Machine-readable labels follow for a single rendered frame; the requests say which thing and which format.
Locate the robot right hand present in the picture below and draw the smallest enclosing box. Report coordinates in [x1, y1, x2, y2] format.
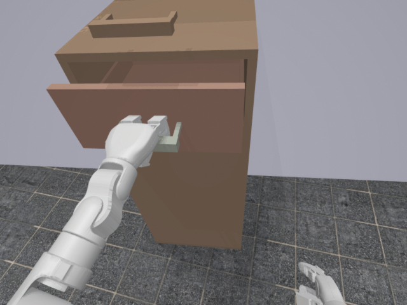
[296, 262, 345, 305]

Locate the left robot forearm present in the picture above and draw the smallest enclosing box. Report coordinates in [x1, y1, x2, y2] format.
[7, 158, 137, 305]

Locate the handle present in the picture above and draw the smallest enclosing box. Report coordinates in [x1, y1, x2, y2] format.
[105, 121, 182, 153]
[88, 17, 175, 38]

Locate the robot left upper arm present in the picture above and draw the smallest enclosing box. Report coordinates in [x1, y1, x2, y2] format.
[17, 287, 73, 305]

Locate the robot left hand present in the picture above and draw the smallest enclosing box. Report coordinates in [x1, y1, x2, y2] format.
[105, 115, 170, 169]

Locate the drawer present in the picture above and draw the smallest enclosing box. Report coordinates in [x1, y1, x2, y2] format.
[46, 59, 245, 153]

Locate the cabinet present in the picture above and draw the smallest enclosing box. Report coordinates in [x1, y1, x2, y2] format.
[55, 0, 258, 250]

